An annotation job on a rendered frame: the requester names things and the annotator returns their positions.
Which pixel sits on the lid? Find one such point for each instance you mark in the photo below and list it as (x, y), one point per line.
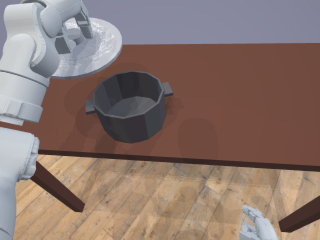
(93, 54)

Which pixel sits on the right robot hand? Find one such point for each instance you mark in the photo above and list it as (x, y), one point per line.
(263, 229)

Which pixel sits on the robot left upper arm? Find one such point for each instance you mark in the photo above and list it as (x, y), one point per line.
(18, 156)

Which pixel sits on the table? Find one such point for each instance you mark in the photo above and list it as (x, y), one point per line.
(252, 105)

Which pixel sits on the left robot forearm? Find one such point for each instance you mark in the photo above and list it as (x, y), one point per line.
(29, 59)

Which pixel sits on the knob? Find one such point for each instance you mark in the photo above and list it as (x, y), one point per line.
(76, 35)

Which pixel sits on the pot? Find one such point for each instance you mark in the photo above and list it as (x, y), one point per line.
(130, 105)

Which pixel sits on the left robot hand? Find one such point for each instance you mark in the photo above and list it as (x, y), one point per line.
(68, 9)

